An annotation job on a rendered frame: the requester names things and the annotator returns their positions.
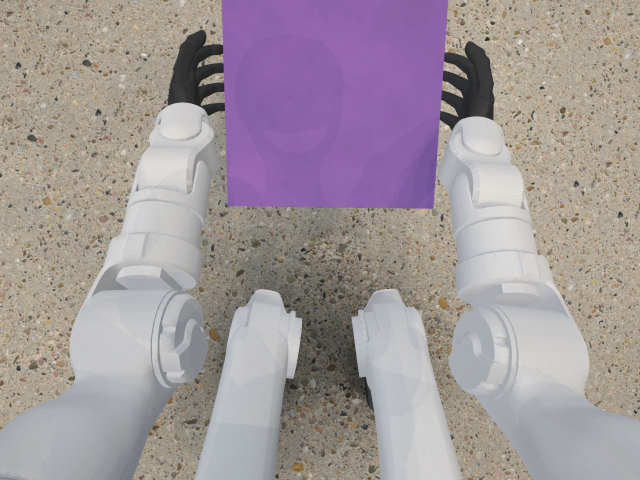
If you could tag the robot right thigh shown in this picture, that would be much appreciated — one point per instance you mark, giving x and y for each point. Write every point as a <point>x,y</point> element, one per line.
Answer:
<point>414,441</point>

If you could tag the robot left upper arm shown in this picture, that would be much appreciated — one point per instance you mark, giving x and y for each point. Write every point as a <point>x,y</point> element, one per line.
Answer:
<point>130,350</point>

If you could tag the robot right forearm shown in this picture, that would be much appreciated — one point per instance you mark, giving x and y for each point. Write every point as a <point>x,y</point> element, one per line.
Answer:
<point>498,258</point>

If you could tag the carton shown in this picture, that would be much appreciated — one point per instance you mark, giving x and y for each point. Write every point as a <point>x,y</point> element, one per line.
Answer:
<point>333,103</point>

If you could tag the left robot hand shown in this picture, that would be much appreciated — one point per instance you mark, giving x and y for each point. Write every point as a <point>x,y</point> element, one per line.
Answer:
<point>187,77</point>

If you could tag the robot right upper arm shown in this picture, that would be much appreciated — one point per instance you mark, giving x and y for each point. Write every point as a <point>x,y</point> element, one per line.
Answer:
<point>528,369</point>

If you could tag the robot left forearm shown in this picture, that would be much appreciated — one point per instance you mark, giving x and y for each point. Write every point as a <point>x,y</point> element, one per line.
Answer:
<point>159,243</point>

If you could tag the robot right shin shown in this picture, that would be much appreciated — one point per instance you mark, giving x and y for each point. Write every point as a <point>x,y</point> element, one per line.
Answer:
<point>390,295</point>

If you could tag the right robot hand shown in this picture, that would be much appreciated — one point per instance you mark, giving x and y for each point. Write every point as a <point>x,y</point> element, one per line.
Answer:
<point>477,91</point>

